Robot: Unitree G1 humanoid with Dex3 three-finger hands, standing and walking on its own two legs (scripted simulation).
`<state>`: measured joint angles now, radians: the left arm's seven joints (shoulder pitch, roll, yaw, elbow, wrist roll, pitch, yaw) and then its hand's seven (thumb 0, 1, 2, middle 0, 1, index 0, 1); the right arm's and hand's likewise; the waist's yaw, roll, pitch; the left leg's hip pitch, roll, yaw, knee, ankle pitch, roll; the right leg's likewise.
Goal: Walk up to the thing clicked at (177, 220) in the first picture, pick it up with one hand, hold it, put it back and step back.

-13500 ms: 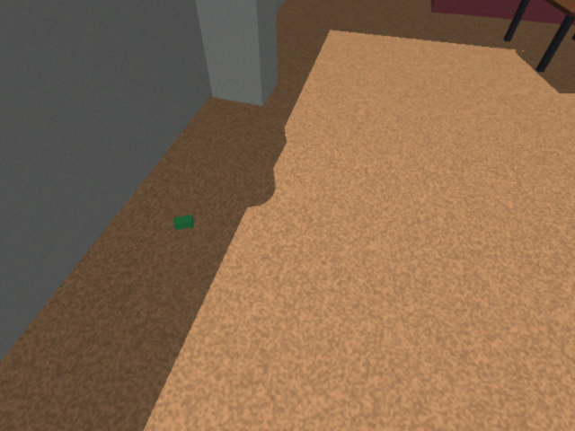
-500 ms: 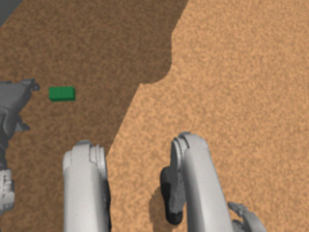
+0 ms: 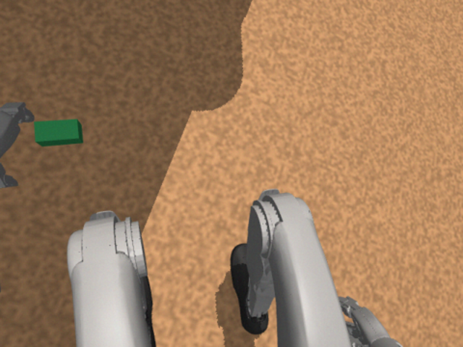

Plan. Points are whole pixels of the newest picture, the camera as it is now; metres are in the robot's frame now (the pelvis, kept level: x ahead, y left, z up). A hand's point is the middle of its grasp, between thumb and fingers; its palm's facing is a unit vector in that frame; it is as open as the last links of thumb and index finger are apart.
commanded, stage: rise first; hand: left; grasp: from above
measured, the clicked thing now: (59, 132) +0.51 +0.30 -0.31
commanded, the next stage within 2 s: approach in 1.88 s
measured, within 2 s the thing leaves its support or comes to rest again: neither
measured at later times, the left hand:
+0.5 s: hand (10, 146) +0.45 +0.34 -0.19, palm faces -0.47 -0.08 -0.88, open 12.8 cm
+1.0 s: hand (14, 138) +0.46 +0.33 -0.20, palm faces -0.47 -0.07 -0.88, open 13.1 cm
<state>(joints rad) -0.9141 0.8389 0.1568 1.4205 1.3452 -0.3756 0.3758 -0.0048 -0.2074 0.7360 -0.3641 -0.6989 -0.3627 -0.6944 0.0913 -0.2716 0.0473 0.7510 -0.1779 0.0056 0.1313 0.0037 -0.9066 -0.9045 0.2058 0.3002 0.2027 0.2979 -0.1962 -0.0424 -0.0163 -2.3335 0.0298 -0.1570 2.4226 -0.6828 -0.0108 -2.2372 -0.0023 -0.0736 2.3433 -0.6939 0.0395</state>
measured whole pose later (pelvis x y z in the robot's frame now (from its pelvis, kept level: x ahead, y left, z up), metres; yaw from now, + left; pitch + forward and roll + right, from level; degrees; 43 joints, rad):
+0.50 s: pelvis +0.01 +0.00 -0.01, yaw -1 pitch +33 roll -9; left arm -0.95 0.88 0.17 1.45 1.33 -0.34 0.38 0.00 -0.29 0.80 -0.29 -0.80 -0.29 -0.79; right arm 0.10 -0.28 0.08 0.75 -0.20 0.00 0.14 0.00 -0.91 -0.90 0.21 0.30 0.20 0.30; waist -0.23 -0.04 0.01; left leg -2.36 0.03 -0.18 2.47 -0.71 -0.01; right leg -2.26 0.01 -0.09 2.37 -0.71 0.04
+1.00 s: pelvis +0.00 +0.01 -0.01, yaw -2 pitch +32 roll -11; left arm -1.02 0.93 0.14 1.52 1.35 -0.32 0.40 0.00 -0.35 0.85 -0.25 -0.85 -0.25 -0.85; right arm 0.11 -0.28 0.12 0.73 -0.20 -0.02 0.15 0.00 -0.91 -0.91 0.21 0.30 0.20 0.30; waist -0.27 -0.06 0.03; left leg -2.37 0.03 -0.19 2.48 -0.69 0.00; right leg -2.26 0.01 -0.09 2.37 -0.69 0.05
